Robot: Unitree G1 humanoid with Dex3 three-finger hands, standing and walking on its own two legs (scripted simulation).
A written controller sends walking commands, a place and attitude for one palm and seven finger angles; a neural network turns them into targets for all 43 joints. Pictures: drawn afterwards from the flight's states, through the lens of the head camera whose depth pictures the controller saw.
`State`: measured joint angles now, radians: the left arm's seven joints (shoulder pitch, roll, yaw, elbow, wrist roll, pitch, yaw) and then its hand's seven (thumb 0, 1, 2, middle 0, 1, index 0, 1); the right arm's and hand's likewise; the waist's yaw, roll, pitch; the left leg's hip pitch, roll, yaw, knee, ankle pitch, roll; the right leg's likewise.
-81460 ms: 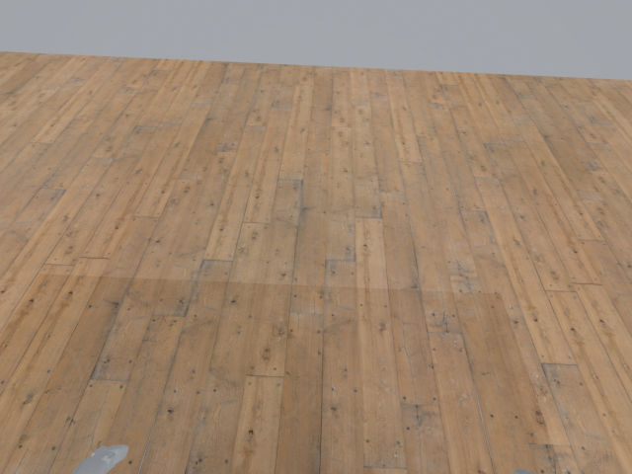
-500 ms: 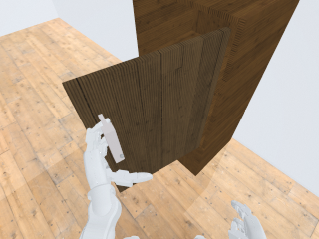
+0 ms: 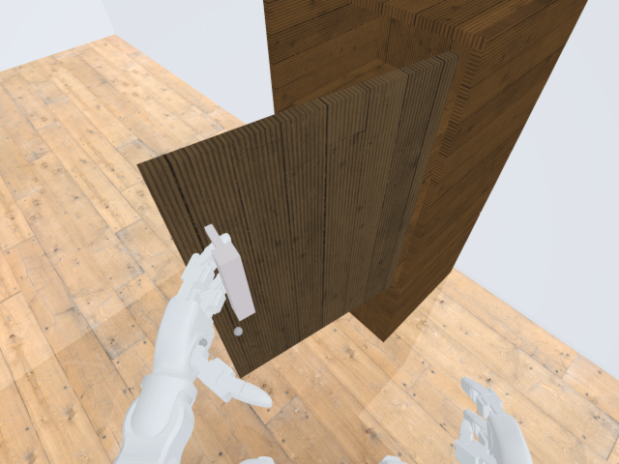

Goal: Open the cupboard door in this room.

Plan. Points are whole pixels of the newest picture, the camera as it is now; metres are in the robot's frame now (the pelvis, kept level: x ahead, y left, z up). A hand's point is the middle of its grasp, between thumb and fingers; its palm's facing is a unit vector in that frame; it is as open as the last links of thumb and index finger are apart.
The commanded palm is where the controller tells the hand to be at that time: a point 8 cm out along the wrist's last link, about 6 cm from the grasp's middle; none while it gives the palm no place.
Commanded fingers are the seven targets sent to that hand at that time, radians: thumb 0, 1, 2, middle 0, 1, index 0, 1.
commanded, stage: slide the hand sideways off the handle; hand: left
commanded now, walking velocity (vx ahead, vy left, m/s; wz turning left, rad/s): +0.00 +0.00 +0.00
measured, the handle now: (228, 272) +0.34 +0.13 +0.07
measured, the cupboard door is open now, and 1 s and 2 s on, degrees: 79 79 79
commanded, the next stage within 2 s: draw the hand back to the body in 0.84 s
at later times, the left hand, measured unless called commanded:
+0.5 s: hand (200, 353) +0.23 +0.15 +0.06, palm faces -0.02 -1.00 -0.05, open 16.2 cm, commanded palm +0.20 +0.21 +0.06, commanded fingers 0.00 -0.50 0.30 -0.15 -0.30 -0.15 -0.30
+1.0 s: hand (154, 386) +0.19 +0.19 +0.06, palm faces -0.02 -1.00 -0.03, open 16.3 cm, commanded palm +0.16 +0.24 +0.08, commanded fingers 0.00 -0.50 0.30 -0.15 -0.30 -0.15 -0.30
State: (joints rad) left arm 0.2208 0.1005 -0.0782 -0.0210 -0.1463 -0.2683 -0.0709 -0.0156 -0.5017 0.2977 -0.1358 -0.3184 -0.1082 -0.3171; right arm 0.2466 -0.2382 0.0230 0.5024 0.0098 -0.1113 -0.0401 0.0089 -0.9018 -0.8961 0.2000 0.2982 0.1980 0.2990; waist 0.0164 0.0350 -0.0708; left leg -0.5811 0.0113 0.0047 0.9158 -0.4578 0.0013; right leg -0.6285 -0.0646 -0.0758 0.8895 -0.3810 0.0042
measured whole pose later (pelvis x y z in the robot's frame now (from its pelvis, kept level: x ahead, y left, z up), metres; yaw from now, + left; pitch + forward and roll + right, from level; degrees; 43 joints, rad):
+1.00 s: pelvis +0.01 +0.00 -0.02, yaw +0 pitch +10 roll -2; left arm 0.53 0.23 0.18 -0.22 -0.32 -0.31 -0.32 -0.02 -0.50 0.30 -0.15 -0.30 -0.15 -0.30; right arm 0.23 -0.23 0.02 0.47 0.03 -0.17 -0.07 0.01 -0.90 -0.90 0.20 0.30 0.20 0.30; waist 0.03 0.04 -0.10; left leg -0.69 0.04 -0.04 1.07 -0.54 -0.01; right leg -0.71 -0.04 -0.11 0.99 -0.44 0.00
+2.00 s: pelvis +0.05 +0.00 +0.05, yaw -1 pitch -3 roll -1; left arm 0.50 0.32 0.28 -0.41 -0.04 -0.04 0.14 0.00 0.36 0.66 -0.19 -0.30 -0.19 -0.30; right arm 0.19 -0.22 0.04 0.62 -0.01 -0.15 -0.10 0.01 -0.90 -0.90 0.20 0.30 0.20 0.30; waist 0.07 0.06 0.01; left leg -0.09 0.02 0.02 0.47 -0.34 0.00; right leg -0.15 -0.03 -0.07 0.47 -0.27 0.01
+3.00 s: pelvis -0.01 +0.01 +0.05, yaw -3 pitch -1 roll +0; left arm 0.57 0.42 0.40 -0.51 -0.04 -0.14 0.13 0.01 0.89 0.90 -0.21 -0.30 -0.21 -0.30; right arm 0.16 -0.23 -0.01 0.56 0.00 -0.01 -0.09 0.01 -0.90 -0.90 0.20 0.30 0.20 0.30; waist 0.00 0.01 0.07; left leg -0.22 0.01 0.06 0.48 -0.25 0.02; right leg -0.28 -0.04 -0.03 0.43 -0.14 0.03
